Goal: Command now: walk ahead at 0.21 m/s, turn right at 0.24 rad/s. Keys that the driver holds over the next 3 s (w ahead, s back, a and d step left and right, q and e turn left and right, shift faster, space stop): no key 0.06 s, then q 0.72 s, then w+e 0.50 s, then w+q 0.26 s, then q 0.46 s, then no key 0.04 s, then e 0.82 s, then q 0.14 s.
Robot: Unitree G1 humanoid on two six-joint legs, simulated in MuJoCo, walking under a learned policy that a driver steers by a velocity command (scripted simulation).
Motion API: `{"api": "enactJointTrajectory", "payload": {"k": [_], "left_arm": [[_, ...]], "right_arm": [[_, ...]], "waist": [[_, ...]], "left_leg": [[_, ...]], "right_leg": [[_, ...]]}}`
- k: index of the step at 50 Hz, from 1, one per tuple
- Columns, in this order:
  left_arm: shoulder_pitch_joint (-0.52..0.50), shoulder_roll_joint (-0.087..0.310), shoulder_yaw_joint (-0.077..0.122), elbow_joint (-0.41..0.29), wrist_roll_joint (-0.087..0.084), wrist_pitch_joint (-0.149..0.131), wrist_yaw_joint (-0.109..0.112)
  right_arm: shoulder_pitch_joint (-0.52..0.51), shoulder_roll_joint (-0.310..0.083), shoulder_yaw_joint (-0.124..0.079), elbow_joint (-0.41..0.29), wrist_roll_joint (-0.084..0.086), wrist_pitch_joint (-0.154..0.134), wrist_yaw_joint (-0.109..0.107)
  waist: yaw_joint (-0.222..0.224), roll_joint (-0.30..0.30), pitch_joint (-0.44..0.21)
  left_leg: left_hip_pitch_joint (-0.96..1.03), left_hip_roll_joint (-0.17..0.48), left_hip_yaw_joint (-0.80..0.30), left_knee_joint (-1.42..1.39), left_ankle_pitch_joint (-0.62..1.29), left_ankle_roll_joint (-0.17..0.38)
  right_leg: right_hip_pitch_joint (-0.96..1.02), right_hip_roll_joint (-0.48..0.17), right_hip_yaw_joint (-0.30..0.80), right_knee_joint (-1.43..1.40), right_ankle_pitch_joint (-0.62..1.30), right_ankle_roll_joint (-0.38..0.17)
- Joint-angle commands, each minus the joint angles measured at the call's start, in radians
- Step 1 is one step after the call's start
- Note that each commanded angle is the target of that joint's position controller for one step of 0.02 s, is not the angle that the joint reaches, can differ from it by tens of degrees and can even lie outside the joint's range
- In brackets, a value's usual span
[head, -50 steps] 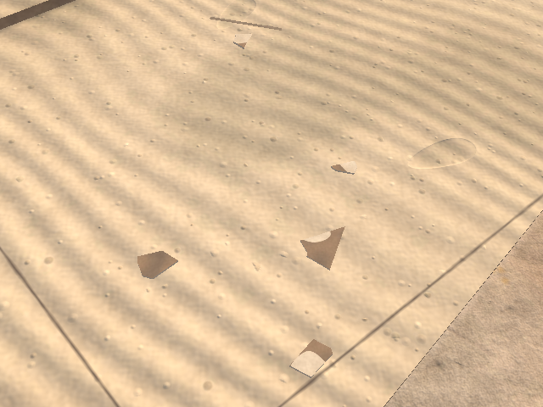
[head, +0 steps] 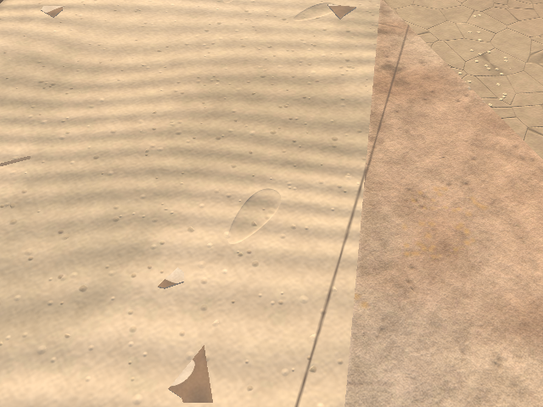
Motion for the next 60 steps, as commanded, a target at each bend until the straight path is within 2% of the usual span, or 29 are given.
{"api": "enactJointTrajectory", "payload": {"k": [1, 5, 6, 7, 8, 9, 10, 11, 13, 17, 19, 20, 22, 25, 27, 28, 29, 30, 31, 32, 34, 36, 40, 41, 43, 46, 50, 56, 60], "left_arm": [[-0.048, 0.037, 0.005, -0.073, -0.003, -0.013, 0.005], [-0.013, 0.057, 0.015, -0.042, -0.035, -0.025, 0.019], [0.029, -0.003, 0.014, 0.003, -0.080, 0.006, 0.029], [0.160, 0.015, 0.014, 0.056, -0.065, 0.004, 0.036], [0.237, 0.217, 0.078, 0.026, -0.048, -0.037, 0.037], [0.148, 0.234, 0.083, -0.043, -0.032, -0.047, 0.019], [0.173, 0.242, 0.101, -0.049, 0.012, -0.044, 0.010], [0.195, 0.267, 0.114, -0.015, 0.006, -0.038, 0.005], [0.027, 0.136, 0.059, -0.039, -0.023, -0.036, 0.001], [-0.140, 0.101, 0.027, -0.099, -0.009, -0.024, 0.047], [-0.122, 0.161, 0.047, -0.100, -0.012, -0.037, 0.071], [-0.042, 0.124, 0.044, -0.025, -0.083, 0.031, 0.094], [0.043, 0.170, 0.060, -0.004, -0.088, 0.085, 0.115], [-0.036, 0.223, 0.077, -0.031, -0.087, 0.115, 0.114], [-0.062, 0.211, 0.074, -0.031, -0.089, 0.118, 0.114], [-0.024, 0.170, 0.065, -0.030, -0.078, 0.111, 0.121], [-0.062, 0.116, 0.049, -0.104, -0.037, 0.098, 0.124], [-0.219, 0.141, 0.054, -0.114, -0.030, 0.086, 0.108], [-0.180, 0.093, 0.048, -0.095, -0.078, 0.080, 0.088], [-0.168, 0.069, 0.037, -0.092, -0.091, 0.083, 0.088], [-0.141, 0.110, 0.051, -0.089, -0.065, 0.097, 0.117], [-0.078, 0.102, 0.054, -0.090, -0.054, 0.107, 0.123], [-0.083, 0.082, 0.040, -0.112, -0.058, 0.087, 0.130], [0.054, 0.105, 0.020, -0.060, 0.009, 0.038, 0.094], [0.074, 0.127, 0.035, -0.035, 0.006, 0.025, 0.060], [0.007, 0.120, 0.032, -0.057, -0.014, 0.008, 0.060], [0.029, 0.100, 0.031, -0.058, -0.002, -0.015, 0.058], [0.080, 0.067, 0.014, -0.045, -0.007, -0.023, 0.020], [0.060, 0.078, 0.015, -0.013, -0.029, -0.064, 0.028]], "right_arm": [[-0.085, -0.147, -0.030, -0.063, -0.004, -0.019, 0.011], [-0.087, -0.150, -0.014, -0.023, 0.014, 0.020, 0.024], [0.063, -0.155, -0.056, 0.036, 0.035, 0.080, -0.006], [0.082, -0.100, -0.040, 0.036, 0.040, 0.099, -0.011], [0.046, 0.028, 0.040, -0.002, -0.029, 0.066, 0.063], [0.254, 0.062, 0.029, 0.040, 0.013, 0.039, 0.090], [0.198, -0.061, -0.004, 0.026, 0.048, 0.017, 0.085], [0.046, -0.115, -0.026, -0.041, 0.065, 0.009, 0.072], [-0.067, -0.100, -0.039, -0.069, 0.036, 0.000, 0.037], [-0.058, -0.039, -0.020, -0.101, 0.028, 0.029, 0.057], [-0.076, -0.022, -0.008, -0.130, 0.014, 0.045, 0.076], [-0.253, 0.026, -0.005, -0.188, 0.091, 0.099, 0.009], [-0.240, 0.046, 0.019, -0.251, 0.069, 0.119, -0.013], [-0.221, -0.015, -0.004, -0.288, 0.067, 0.124, -0.001], [-0.147, -0.045, -0.025, -0.271, 0.059, 0.122, 0.005], [-0.117, -0.122, -0.055, -0.280, 0.055, 0.120, 0.002], [-0.084, -0.282, -0.101, -0.314, 0.043, 0.123, -0.017], [0.036, -0.308, -0.109, -0.302, 0.000, 0.121, -0.010], [-0.012, -0.290, -0.096, -0.301, -0.019, 0.101, 0.013], [-0.080, -0.237, -0.091, -0.312, 0.011, 0.091, 0.020], [-0.207, -0.143, -0.074, -0.316, 0.060, 0.106, 0.010], [-0.279, -0.138, -0.077, -0.337, 0.047, 0.109, -0.001], [-0.206, -0.132, -0.082, -0.326, 0.052, 0.109, -0.022], [-0.129, -0.089, -0.057, -0.260, 0.004, 0.039, 0.046], [-0.080, -0.154, -0.070, -0.205, 0.018, -0.006, 0.081], [-0.123, -0.135, -0.052, -0.203, 0.010, -0.016, 0.060], [-0.124, -0.124, -0.030, -0.174, 0.009, -0.014, 0.053], [-0.149, -0.195, -0.040, -0.128, 0.009, -0.017, 0.037], [-0.154, -0.199, -0.037, -0.119, 0.014, 0.006, 0.005]], "waist": [[0.009, 0.102, 0.011], [0.040, 0.045, 0.033], [0.031, 0.120, -0.025], [0.068, 0.073, -0.077], [0.118, -0.275, -0.027], [0.031, -0.318, -0.159], [0.108, -0.169, -0.154], [0.147, -0.131, -0.127], [0.063, -0.135, 0.022], [0.008, -0.012, 0.029], [0.023, -0.015, 0.010], [0.080, -0.075, 0.063], [0.093, -0.114, -0.003], [0.064, -0.123, -0.039], [0.014, -0.117, -0.086], [0.012, -0.061, -0.130], [0.006, 0.297, -0.211], [-0.102, 0.325, -0.322], [-0.049, 0.223, -0.304], [-0.008, 0.208, -0.204], [0.078, 0.159, -0.030], [0.132, 0.154, -0.039], [0.108, 0.108, -0.118], [0.077, 0.251, -0.115], [0.080, 0.150, 0.003], [0.037, 0.143, -0.018], [0.028, 0.149, -0.013], [0.028, 0.143, 0.025], [0.010, 0.023, -0.002]], "left_leg": [[-0.030, 0.185, -0.211, -0.187, -0.118, 0.164], [-0.100, 0.205, -0.277, 0.037, -0.169, 0.138], [-0.040, 0.068, -0.116, 0.246, 0.094, 0.104], [-0.079, 0.013, -0.073, 0.408, 0.045, 0.073], [-0.405, 0.096, -0.185, 0.639, -0.208, -0.047], [-0.586, 0.016, -0.152, 0.901, -0.494, -0.105], [-0.711, -0.020, -0.147, 1.059, -0.537, -0.147], [-0.792, -0.014, -0.172, 1.207, -0.469, -0.148], [-0.730, 0.013, -0.233, 1.291, -0.288, -0.101], [-0.580, 0.024, -0.221, 1.150, -0.078, -0.090], [-0.519, 0.044, -0.157, 0.858, -0.083, -0.106], [-0.584, 0.052, -0.139, 0.839, -0.241, -0.094], [-0.578, 0.049, -0.119, 0.783, -0.356, -0.068], [-0.446, 0.019, -0.085, 0.621, -0.276, -0.036], [-0.221, -0.077, -0.041, 0.379, -0.115, 0.007], [-0.098, -0.078, -0.184, 0.296, 0.063, 0.065], [0.103, 0.161, -0.685, 0.130, 0.406, 0.255], [0.206, 0.295, -0.952, -0.093, 0.698, 0.401], [0.176, 0.302, -0.841, -0.075, 0.589, 0.384], [0.103, 0.233, -0.757, -0.048, 0.418, 0.323], [-0.077, 0.120, -0.574, -0.072, 0.213, 0.186], [-0.168, 0.071, -0.518, -0.095, 0.250, 0.172], [0.014, 0.072, -0.533, -0.132, 0.139, 0.193], [-0.030, 0.110, -0.570, -0.189, -0.271, 0.171], [-0.064, 0.110, -0.594, -0.235, -0.428, 0.141], [0.046, 0.172, -0.612, -0.241, -0.399, 0.170], [0.065, 0.218, -0.567, -0.253, -0.390, 0.199], [-0.045, 0.225, -0.422, -0.203, -0.411, 0.142], [0.050, 0.194, -0.351, -0.078, -0.446, 0.126]], "right_leg": [[0.135, -0.016, -0.034, -0.263, 0.036, 0.020], [0.322, -0.004, -0.029, -0.676, 0.200, 0.024], [0.423, 0.101, -0.160, -0.726, 0.331, 0.015], [0.553, 0.061, -0.162, -0.730, 0.455, 0.021], [0.762, -0.161, 0.074, -0.649, 0.950, -0.193], [0.922, -0.340, 0.110, -0.402, 1.336, -0.371], [0.915, -0.415, 0.159, -0.400, 1.287, -0.442], [0.840, -0.440, 0.216, -0.480, 0.848, -0.421], [0.452, -0.386, 0.130, -0.652, 0.274, -0.355], [0.276, -0.300, -0.024, -0.777, 0.088, -0.313], [0.349, -0.254, -0.108, -0.789, 0.090, -0.268], [0.430, -0.246, -0.145, -0.722, 0.402, -0.205], [0.536, -0.308, -0.131, -0.676, 0.561, -0.225], [0.534, -0.330, -0.129, -0.659, 0.576, -0.223], [0.501, -0.252, -0.205, -0.534, 0.758, -0.163], [0.447, -0.172, -0.256, -0.339, 0.788, -0.100], [0.103, -0.009, -0.281, 0.031, 0.239, 0.033], [-0.049, 0.145, -0.049, 0.346, -0.517, 0.050], [-0.132, 0.107, 0.071, 0.482, -0.528, 0.028], [-0.180, 0.083, 0.055, 0.470, -0.471, 0.009], [-0.157, 0.039, 0.019, 0.376, -0.328, 0.018], [-0.045, 0.073, -0.009, 0.435, -0.245, 0.042], [-0.108, 0.077, 0.019, 0.349, -0.202, 0.059], [-0.133, 0.051, 0.048, 0.451, -0.122, 0.079], [-0.196, 0.068, 0.003, 0.447, -0.132, 0.089], [-0.248, 0.053, 0.057, 0.346, -0.080, 0.071], [-0.220, 0.039, 0.034, 0.219, -0.072, 0.062], [0.059, -0.020, -0.067, -0.179, -0.084, 0.025], [0.174, 0.006, -0.093, -0.450, 0.137, -0.018]]}}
